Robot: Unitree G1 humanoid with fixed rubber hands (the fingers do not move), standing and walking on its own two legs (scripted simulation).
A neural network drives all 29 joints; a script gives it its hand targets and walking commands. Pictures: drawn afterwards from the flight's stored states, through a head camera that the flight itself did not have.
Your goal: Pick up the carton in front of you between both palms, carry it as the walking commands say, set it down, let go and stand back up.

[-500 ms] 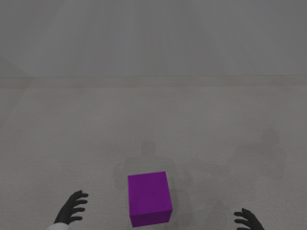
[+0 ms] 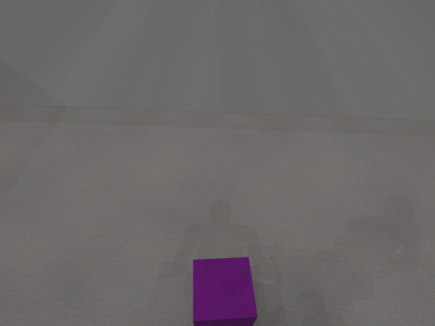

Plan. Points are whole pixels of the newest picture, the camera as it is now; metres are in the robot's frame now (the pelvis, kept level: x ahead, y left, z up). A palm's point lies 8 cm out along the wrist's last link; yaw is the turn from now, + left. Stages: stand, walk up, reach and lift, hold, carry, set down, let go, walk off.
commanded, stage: stand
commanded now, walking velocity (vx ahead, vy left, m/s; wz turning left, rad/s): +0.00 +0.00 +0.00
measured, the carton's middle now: (221, 297) +0.35 +0.00 -0.63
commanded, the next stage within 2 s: none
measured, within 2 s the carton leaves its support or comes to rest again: neither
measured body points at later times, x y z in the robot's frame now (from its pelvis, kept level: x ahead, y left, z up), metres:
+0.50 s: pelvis -0.01 +0.00 +0.01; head -0.01 +0.02 +0.46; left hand -0.02 +0.26 -0.14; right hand +0.03 -0.25 -0.13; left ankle -0.06 +0.09 -0.72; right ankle -0.08 -0.13 -0.72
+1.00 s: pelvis -0.03 +0.00 +0.01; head -0.03 +0.01 +0.46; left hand -0.08 +0.23 -0.15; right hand -0.05 -0.23 -0.14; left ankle -0.06 +0.09 -0.72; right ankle -0.08 -0.13 -0.72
